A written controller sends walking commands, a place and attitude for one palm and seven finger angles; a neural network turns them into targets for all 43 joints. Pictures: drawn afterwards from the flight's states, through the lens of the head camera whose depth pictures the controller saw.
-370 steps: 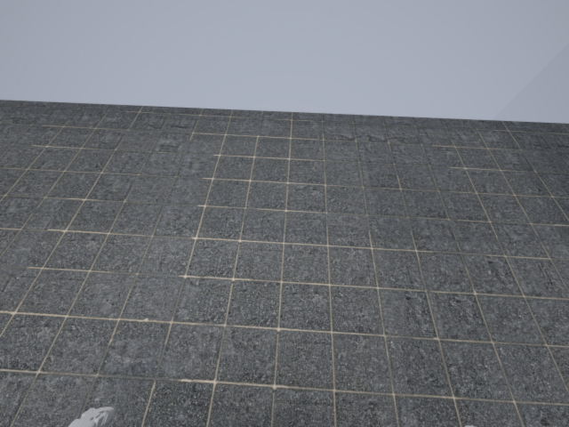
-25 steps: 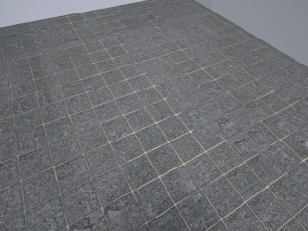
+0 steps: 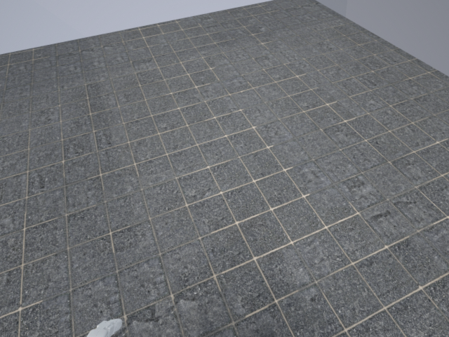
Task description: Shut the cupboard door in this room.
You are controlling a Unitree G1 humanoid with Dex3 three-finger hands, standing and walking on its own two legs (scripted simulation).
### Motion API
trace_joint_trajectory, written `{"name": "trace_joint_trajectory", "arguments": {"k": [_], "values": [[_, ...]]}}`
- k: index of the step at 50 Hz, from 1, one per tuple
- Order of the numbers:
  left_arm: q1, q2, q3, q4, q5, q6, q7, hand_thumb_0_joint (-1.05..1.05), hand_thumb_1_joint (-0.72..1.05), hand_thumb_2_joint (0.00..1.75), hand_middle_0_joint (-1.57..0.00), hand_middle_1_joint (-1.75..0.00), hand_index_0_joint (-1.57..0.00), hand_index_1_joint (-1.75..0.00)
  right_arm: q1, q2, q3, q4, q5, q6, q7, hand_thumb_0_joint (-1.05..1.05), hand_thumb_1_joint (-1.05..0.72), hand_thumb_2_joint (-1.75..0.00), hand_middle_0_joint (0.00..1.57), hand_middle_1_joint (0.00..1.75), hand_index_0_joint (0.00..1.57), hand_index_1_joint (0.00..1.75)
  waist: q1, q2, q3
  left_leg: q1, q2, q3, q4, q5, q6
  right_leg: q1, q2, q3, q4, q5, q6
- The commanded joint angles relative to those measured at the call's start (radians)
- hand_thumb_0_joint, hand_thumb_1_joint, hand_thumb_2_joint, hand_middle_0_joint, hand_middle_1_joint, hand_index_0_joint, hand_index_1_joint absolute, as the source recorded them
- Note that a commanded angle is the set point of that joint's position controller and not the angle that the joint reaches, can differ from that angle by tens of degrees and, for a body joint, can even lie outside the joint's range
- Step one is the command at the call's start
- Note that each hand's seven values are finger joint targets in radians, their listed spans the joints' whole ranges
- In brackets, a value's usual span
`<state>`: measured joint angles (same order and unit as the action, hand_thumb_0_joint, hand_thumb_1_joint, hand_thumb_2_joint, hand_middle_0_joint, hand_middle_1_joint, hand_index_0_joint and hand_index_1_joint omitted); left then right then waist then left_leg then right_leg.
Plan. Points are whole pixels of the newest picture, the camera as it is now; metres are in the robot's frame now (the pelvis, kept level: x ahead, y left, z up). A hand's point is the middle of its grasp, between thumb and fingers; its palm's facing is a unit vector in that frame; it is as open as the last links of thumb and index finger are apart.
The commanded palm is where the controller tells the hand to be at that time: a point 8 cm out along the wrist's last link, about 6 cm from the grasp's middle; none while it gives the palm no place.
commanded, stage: turn or walk to find it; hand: left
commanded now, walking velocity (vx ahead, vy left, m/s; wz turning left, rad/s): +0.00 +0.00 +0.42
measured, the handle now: out of the picture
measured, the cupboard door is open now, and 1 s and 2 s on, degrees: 80 80 80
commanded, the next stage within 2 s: none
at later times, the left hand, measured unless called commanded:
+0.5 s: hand out of the picture -0.05 +0.16 -0.15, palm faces +0.29 -0.91 -0.28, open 7.3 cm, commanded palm none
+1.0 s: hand out of the picture -0.07 +0.21 -0.16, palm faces +0.44 -0.86 -0.26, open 7.4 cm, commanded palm none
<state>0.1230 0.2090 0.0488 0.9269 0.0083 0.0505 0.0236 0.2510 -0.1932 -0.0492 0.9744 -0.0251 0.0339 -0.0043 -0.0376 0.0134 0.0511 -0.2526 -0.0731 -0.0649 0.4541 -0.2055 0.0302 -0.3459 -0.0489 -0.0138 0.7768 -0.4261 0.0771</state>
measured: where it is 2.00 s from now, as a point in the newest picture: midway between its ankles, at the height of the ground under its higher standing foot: outside the picture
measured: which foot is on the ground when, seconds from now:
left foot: down 0.00-0.06, up 0.08-0.62, down 0.64-1.00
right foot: up 0.00-0.04, down 0.06-0.64, up 0.66-1.00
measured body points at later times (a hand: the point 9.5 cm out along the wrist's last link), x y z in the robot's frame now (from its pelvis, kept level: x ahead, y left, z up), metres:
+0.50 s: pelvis -0.03 -0.04 +0.00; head +0.01 -0.06 +0.45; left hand -0.06 +0.20 -0.13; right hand +0.09 -0.28 -0.16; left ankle -0.09 +0.11 -0.68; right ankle -0.01 -0.12 -0.74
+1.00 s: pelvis -0.06 -0.02 +0.00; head -0.04 +0.00 +0.45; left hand -0.10 +0.25 -0.14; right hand +0.10 -0.21 -0.14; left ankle -0.08 +0.08 -0.74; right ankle -0.02 -0.16 -0.68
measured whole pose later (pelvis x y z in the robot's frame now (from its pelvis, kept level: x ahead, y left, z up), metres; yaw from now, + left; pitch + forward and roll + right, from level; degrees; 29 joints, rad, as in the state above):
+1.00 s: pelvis -0.06 -0.02 +0.00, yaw +25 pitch +0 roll +0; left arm 0.17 0.23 0.06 0.95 0.02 0.06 0.02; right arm 0.20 -0.18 -0.04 0.96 -0.02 0.03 0.00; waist -0.01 -0.01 0.06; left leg -0.24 -0.04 -0.01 0.44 -0.20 0.04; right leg -0.41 -0.09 -0.02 0.94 -0.43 0.09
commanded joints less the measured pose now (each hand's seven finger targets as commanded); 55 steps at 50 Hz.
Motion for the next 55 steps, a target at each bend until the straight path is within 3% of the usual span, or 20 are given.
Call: {"name": "trace_joint_trajectory", "arguments": {"k": [1, 2, 3, 4, 5, 7, 10, 18, 25, 29, 30, 31, 32, 33, 35, 38, 48, 52, 54, 55], "values": [[0.104, 0.089, 0.025, -0.050, -0.006, -0.039, 0.007, 0.00, 0.90, 0.90, -0.20, -0.30, -0.20, -0.30, -0.015, -0.186, -0.053, -0.069, 0.003, -0.015, -0.010, 0.00, -0.90, -0.90, 0.20, 0.30, 0.20, 0.30, 0.055, 0.104, -0.122, 0.002, 0.228, -0.269, -0.018, 0.336, 0.088, 0.176, 0.014, -0.019, -0.317, 0.178, -0.019], [0.134, 0.126, 0.032, -0.042, -0.002, -0.048, 0.011, 0.00, 0.90, 0.90, -0.20, -0.30, -0.20, -0.30, -0.009, -0.155, -0.050, -0.071, 0.012, -0.016, -0.005, 0.00, -0.90, -0.90, 0.20, 0.30, 0.20, 0.30, 0.067, 0.022, -0.138, -0.115, 0.176, -0.228, 0.046, 0.191, 0.036, 0.324, -0.055, 0.040, -0.428, 0.253, -0.034], [0.158, 0.214, 0.050, -0.041, 0.014, -0.058, 0.020, 0.00, 0.90, 0.90, -0.20, -0.30, -0.20, -0.30, 0.006, -0.091, -0.039, -0.088, 0.020, -0.017, 0.001, 0.00, -0.90, -0.90, 0.20, 0.30, 0.20, 0.30, 0.076, -0.240, -0.151, -0.306, 0.040, -0.067, 0.235, -0.127, -0.038, 0.446, -0.294, 0.281, -0.484, 0.291, -0.115], [0.153, 0.245, 0.051, -0.056, 0.012, -0.054, 0.019, 0.00, 0.90, 0.90, -0.20, -0.30, -0.20, -0.30, -0.020, -0.114, -0.049, -0.106, 0.010, -0.010, -0.003, 0.00, -0.90, -0.90, 0.20, 0.30, 0.20, 0.30, 0.087, -0.292, -0.116, -0.325, 0.002, -0.011, 0.442, -0.378, -0.061, 0.316, -0.440, 0.373, -0.502, 0.399, -0.223], [0.110, 0.206, 0.051, -0.065, 0.006, -0.055, 0.024, 0.00, 0.90, 0.90, -0.20, -0.30, -0.20, -0.30, -0.022, -0.144, -0.058, -0.091, 0.002, 0.006, -0.002, 0.00, -0.90, -0.90, 0.20, 0.30, 0.20, 0.30, 0.069, -0.228, -0.083, -0.301, 0.043, -0.053, 0.585, -0.347, -0.059, 0.218, -0.416, 0.317, -0.515, 0.357, -0.252], [0.011, 0.150, 0.034, -0.086, 0.004, -0.055, 0.018, 0.00, 0.90, 0.90, -0.20, -0.30, -0.20, -0.30, 0.011, -0.129, -0.062, -0.046, -0.001, 0.022, 0.009, 0.00, -0.90, -0.90, 0.20, 0.30, 0.20, 0.30, 0.018, -0.135, 0.005, -0.300, 0.065, -0.037, 0.726, -0.229, -0.067, 0.128, -0.296, 0.185, -0.516, 0.275, -0.207], [0.019, 0.113, 0.023, -0.078, 0.004, -0.067, 0.013, 0.00, 0.90, 0.90, -0.20, -0.30, -0.20, -0.30, 0.060, -0.106, -0.056, -0.015, 0.002, 0.027, 0.018, 0.00, -0.90, -0.90, 0.20, 0.30, 0.20, 0.30, 0.001, -0.146, 0.007, -0.316, 0.081, 0.000, 0.774, -0.124, -0.093, 0.165, -0.229, 0.033, -0.488, 0.391, -0.164], [0.158, 0.133, 0.032, -0.027, 0.012, -0.069, 0.013, 0.00, 0.90, 0.90, -0.20, -0.30, -0.20, -0.30, -0.043, -0.109, -0.044, -0.032, 0.001, 0.031, 0.013, 0.00, -0.90, -0.90, 0.20, 0.30, 0.20, 0.30, 0.059, -0.165, -0.015, -0.316, 0.118, 0.031, 0.665, -0.164, -0.119, 0.266, -0.283, 0.013, -0.466, 0.489, -0.200], [0.203, 0.179, 0.043, 0.011, 0.024, -0.058, 0.013, 0.00, 0.90, 0.90, -0.20, -0.30, -0.20, -0.30, -0.132, -0.086, -0.016, -0.060, 0.018, 0.007, 0.012, 0.00, -0.90, -0.90, 0.20, 0.30, 0.20, 0.30, 0.094, -0.202, -0.079, -0.169, 0.111, 0.118, 0.318, -0.262, -0.093, 0.325, -0.319, -0.024, -0.365, 0.714, -0.232], [0.171, 0.196, 0.048, 0.019, 0.017, -0.049, 0.008, 0.00, 0.90, 0.90, -0.20, -0.30, -0.20, -0.30, -0.073, -0.100, -0.016, -0.053, 0.017, -0.003, 0.009, 0.00, -0.90, -0.90, 0.20, 0.30, 0.20, 0.30, 0.045, -0.190, -0.090, 0.023, 0.100, 0.161, 0.086, -0.085, -0.068, 0.209, -0.310, -0.083, -0.296, 0.582, -0.173], [0.157, 0.183, 0.045, 0.017, 0.010, -0.044, 0.006, 0.00, 0.90, 0.90, -0.20, -0.30, -0.20, -0.30, -0.041, -0.122, -0.022, -0.046, 0.016, -0.009, 0.012, 0.00, -0.90, -0.90, 0.20, 0.30, 0.20, 0.30, 0.021, -0.120, -0.102, 0.135, 0.121, 0.134, -0.034, 0.033, -0.055, 0.125, -0.281, -0.119, -0.214, 0.478, -0.127], [0.170, 0.138, 0.041, -0.003, 0.004, -0.035, 0.003, 0.00, 0.90, 0.90, -0.20, -0.30, -0.20, -0.30, -0.010, -0.199, -0.040, -0.047, 0.008, -0.020, 0.009, 0.00, -0.90, -0.90, 0.20, 0.30, 0.20, 0.30, 0.003, 0.096, -0.123, 0.248, 0.278, -0.080, -0.106, 0.168, 0.010, -0.045, -0.181, -0.178, -0.042, 0.222, -0.060], [0.140, 0.085, 0.020, -0.039, 0.003, -0.028, 0.000, 0.00, 0.90, 0.90, -0.20, -0.30, -0.20, -0.30, 0.020, -0.282, -0.056, -0.045, 0.006, -0.015, 0.003, 0.00, -0.90, -0.90, 0.20, 0.30, 0.20, 0.30, -0.014, 0.303, -0.092, 0.252, 0.467, -0.296, -0.151, 0.433, 0.119, -0.210, -0.078, -0.163, 0.150, -0.213, -0.007], [0.100, 0.109, 0.021, -0.049, 0.010, -0.016, 0.003, 0.00, 0.90, 0.90, -0.20, -0.30, -0.20, -0.30, 0.028, -0.284, -0.056, -0.036, 0.004, -0.007, 0.000, 0.00, -0.90, -0.90, 0.20, 0.30, 0.20, 0.30, -0.024, 0.202, -0.079, 0.162, 0.498, -0.251, -0.152, 0.361, 0.172, -0.171, -0.084, -0.078, 0.257, -0.212, -0.022], [0.073, 0.117, 0.030, -0.026, 0.014, -0.005, -0.002, 0.00, 0.90, 0.90, -0.20, -0.30, -0.20, -0.30, -0.065, -0.225, -0.039, -0.056, 0.003, -0.011, -0.014, 0.00, -0.90, -0.90, 0.20, 0.30, 0.20, 0.30, 0.007, 0.211, -0.010, 0.066, 0.393, -0.201, -0.185, 0.169, 0.134, -0.196, -0.094, -0.027, 0.318, -0.090, -0.019], [0.120, 0.112, 0.033, 0.002, 0.015, -0.013, -0.013, 0.00, 0.90, 0.90, -0.20, -0.30, -0.20, -0.30, -0.106, -0.197, -0.027, -0.078, 0.007, -0.023, -0.016, 0.00, -0.90, -0.90, 0.20, 0.30, 0.20, 0.30, 0.036, 0.116, -0.018, 0.098, 0.315, -0.125, -0.165, 0.266, 0.108, -0.195, -0.072, -0.019, 0.348, 0.028, -0.005], [0.019, 0.086, 0.025, -0.058, 0.005, -0.016, -0.002, 0.00, 0.90, 0.90, -0.20, -0.30, -0.20, -0.30, -0.003, -0.199, -0.046, -0.064, 0.001, -0.022, -0.012, 0.00, -0.90, -0.90, 0.20, 0.30, 0.20, 0.30, -0.002, 0.122, -0.060, 0.134, 0.314, -0.222, -0.129, 0.332, 0.149, -0.139, -0.036, -0.005, 0.149, -0.026, 0.010], [0.052, 0.073, 0.020, -0.065, -0.003, -0.027, 0.000, 0.00, 0.90, 0.90, -0.20, -0.30, -0.20, -0.30, -0.019, -0.200, -0.053, -0.070, -0.003, -0.016, -0.009, 0.00, -0.90, -0.90, 0.20, 0.30, 0.20, 0.30, 0.018, 0.141, -0.099, 0.084, 0.286, -0.257, -0.080, 0.371, 0.139, 0.002, 0.006, -0.023, -0.084, -0.005, -0.007], [0.107, 0.082, 0.024, -0.047, -0.006, -0.036, 0.002, 0.00, 0.90, 0.90, -0.20, -0.30, -0.20, -0.30, -0.031, -0.196, -0.056, -0.073, 0.003, -0.014, -0.006, 0.00, -0.90, -0.90, 0.20, 0.30, 0.20, 0.30, 0.049, 0.130, -0.120, 0.002, 0.248, -0.247, -0.033, 0.323, 0.101, 0.146, 0.017, -0.037, -0.259, 0.142, -0.013], [0.144, 0.109, 0.029, -0.042, -0.002, -0.045, 0.005, 0.00, 0.90, 0.90, -0.20, -0.30, -0.20, -0.30, -0.035, -0.173, -0.056, -0.077, 0.010, -0.014, -0.003, 0.00, -0.90, -0.90, 0.20, 0.30, 0.20, 0.30, 0.070, 0.061, -0.132, -0.083, 0.204, -0.222, 0.020, 0.227, 0.058, 0.272, -0.013, -0.015, -0.396, 0.238, -0.020]]}}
